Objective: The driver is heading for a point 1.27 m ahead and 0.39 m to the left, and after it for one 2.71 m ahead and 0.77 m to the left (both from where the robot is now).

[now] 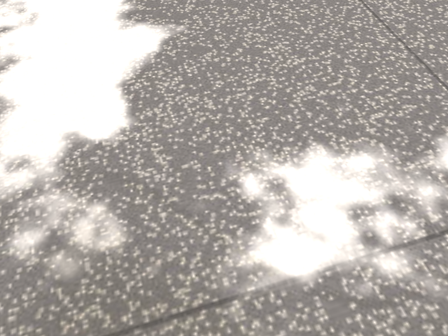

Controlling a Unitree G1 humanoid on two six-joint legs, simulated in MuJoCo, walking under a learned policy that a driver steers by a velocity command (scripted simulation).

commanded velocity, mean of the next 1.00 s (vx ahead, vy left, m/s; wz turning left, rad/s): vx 0.50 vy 0.00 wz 0.38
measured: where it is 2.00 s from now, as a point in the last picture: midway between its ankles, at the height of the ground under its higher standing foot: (135, 200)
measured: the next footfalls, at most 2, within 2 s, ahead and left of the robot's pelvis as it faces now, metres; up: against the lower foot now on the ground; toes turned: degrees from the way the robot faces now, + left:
left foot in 0.44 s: +0.40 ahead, +0.15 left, +0.00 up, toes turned +9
right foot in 0.92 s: +0.71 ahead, +0.02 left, +0.00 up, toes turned +27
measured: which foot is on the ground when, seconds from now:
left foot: up 0.00-0.42, down 0.44-0.92, up 0.94-1.00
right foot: down 0.00-0.46, up 0.48-0.90, down 0.92-1.00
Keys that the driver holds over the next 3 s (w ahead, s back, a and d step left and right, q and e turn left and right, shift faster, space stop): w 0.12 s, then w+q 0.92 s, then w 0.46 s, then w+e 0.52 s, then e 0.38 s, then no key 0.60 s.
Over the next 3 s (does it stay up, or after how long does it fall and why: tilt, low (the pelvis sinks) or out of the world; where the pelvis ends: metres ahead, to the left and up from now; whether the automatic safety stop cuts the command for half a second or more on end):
stays up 1.25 0.41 0.00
